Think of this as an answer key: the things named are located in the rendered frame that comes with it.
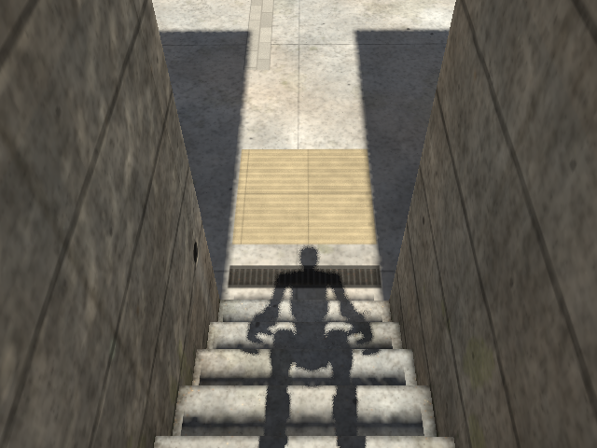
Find stairs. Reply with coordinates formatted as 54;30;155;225
154;300;455;448

